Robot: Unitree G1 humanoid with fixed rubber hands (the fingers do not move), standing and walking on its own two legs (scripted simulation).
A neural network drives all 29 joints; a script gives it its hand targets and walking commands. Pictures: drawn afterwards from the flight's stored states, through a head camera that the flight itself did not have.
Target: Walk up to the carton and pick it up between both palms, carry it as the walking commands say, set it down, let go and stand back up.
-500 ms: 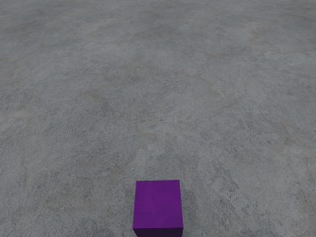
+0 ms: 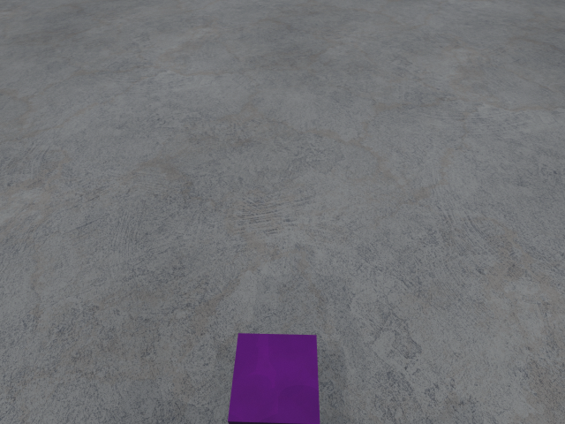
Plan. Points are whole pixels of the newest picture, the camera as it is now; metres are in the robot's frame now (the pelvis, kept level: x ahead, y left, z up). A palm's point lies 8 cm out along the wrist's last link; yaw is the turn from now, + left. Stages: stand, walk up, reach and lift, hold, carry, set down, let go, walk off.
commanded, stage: walk up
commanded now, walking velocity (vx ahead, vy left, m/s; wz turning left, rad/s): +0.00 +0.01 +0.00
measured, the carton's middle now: (276, 390) +0.35 +0.05 -0.63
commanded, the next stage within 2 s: stand in 0.04 s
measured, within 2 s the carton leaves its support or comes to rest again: neither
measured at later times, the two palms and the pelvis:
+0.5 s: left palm out of the picture +0.00 +0.20 -0.15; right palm out of the picture +0.01 -0.22 -0.15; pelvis +0.02 -0.01 +0.00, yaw +0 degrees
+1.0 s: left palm out of the picture +0.07 +0.21 -0.16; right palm out of the picture +0.09 -0.24 -0.14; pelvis -0.01 -0.02 -0.02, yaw +0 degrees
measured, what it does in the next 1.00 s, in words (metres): stands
